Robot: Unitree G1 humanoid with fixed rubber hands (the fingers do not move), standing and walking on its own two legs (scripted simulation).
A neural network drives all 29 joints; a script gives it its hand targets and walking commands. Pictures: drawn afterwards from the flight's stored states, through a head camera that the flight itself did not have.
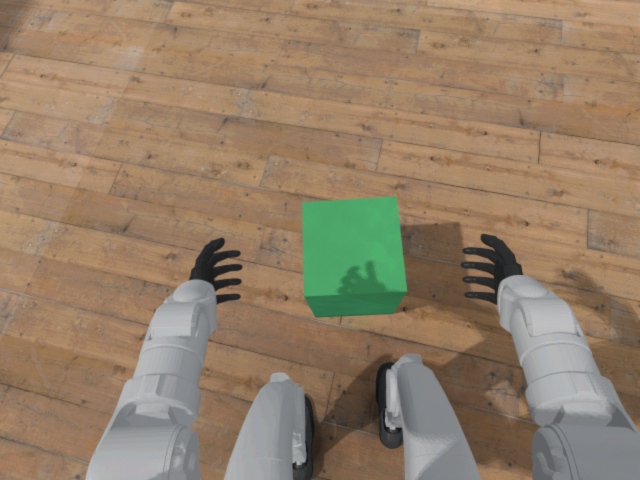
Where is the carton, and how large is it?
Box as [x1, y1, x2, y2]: [302, 196, 406, 317]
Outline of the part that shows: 396,196 302,202 304,297 315,317 392,313 406,292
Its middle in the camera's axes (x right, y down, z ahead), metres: +0.08 +0.05 +1.00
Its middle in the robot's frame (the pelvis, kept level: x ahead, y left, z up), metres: +0.51 -0.03 -0.54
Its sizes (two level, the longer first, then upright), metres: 0.224 0.220 0.290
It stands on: the floor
